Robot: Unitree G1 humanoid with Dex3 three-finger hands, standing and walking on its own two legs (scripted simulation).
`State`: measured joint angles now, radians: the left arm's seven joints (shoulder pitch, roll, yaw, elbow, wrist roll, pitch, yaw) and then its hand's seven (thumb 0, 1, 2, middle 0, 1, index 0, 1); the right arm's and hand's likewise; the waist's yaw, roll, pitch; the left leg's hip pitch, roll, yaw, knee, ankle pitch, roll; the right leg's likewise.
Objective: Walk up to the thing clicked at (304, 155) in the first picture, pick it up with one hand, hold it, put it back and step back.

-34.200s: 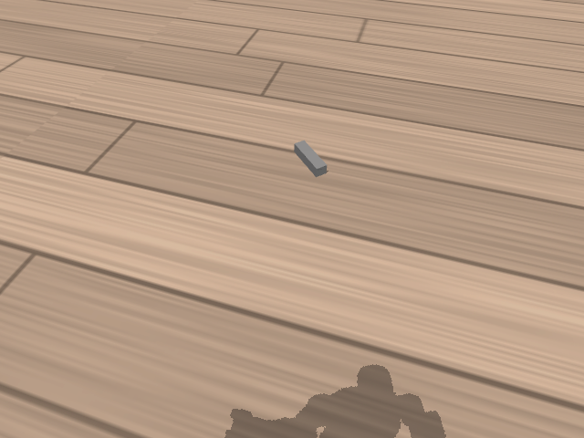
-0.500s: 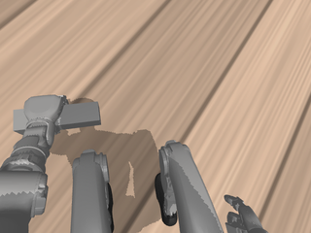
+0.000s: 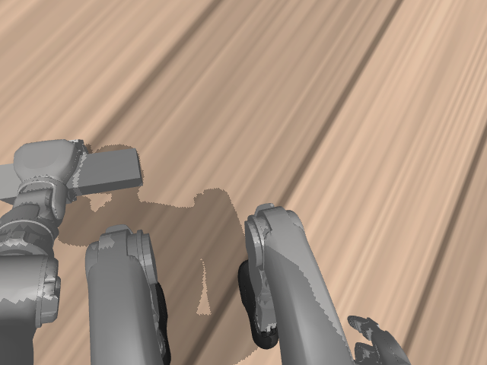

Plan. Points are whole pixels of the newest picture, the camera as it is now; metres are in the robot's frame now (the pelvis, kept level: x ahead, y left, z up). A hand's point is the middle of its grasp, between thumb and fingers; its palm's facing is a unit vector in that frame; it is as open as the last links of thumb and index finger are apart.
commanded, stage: crouch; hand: left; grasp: from above
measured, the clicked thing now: (76, 176) +0.44 +0.24 -0.22
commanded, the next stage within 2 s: lower in 0.08 s
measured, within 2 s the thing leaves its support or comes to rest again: rests again in 1.18 s
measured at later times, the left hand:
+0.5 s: hand (71, 183) +0.43 +0.25 -0.24, palm faces -0.47 -0.07 -0.88, open 9.0 cm
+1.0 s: hand (81, 180) +0.44 +0.25 -0.29, palm faces -0.46 -0.10 -0.88, open 9.0 cm
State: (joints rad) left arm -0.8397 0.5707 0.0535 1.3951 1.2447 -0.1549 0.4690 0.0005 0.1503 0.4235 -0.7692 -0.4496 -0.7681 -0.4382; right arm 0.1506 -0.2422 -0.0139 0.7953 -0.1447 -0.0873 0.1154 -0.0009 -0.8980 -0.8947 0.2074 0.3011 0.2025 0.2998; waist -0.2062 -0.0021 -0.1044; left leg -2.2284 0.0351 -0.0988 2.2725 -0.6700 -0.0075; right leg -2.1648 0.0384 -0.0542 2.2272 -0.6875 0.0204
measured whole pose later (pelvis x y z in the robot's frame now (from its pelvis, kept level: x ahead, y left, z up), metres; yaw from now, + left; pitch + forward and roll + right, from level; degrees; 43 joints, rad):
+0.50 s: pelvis +0.00 +0.00 -0.04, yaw -2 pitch +33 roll -7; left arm -0.89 0.65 0.08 1.50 1.26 -0.20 0.51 0.00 0.16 0.37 -0.77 -0.48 -0.78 -0.45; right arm 0.12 -0.27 0.04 0.80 -0.17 -0.11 0.13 0.00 -0.90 -0.89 0.21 0.30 0.20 0.30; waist -0.23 -0.04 -0.03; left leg -2.32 0.03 -0.14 2.42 -0.68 -0.02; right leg -2.25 0.05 -0.08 2.35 -0.68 0.02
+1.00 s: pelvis +0.00 +0.00 -0.07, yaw -4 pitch +30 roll -9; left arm -0.91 0.75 0.17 1.60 1.28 -0.22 0.59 0.00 0.15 0.40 -0.77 -0.47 -0.78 -0.44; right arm 0.10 -0.29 0.11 0.79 -0.24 -0.16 0.21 0.00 -0.90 -0.89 0.21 0.30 0.20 0.30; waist -0.29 -0.06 0.05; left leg -2.36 0.03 -0.20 2.53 -0.70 -0.03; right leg -2.29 0.06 -0.13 2.44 -0.69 0.02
